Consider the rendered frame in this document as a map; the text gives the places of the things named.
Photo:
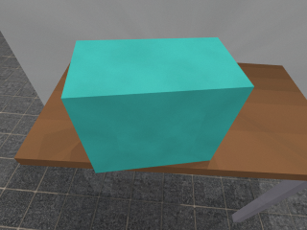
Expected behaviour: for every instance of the table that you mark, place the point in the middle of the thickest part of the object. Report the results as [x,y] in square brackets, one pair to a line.
[268,139]

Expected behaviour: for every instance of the carton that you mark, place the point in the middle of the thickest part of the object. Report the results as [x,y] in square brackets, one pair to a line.
[141,103]

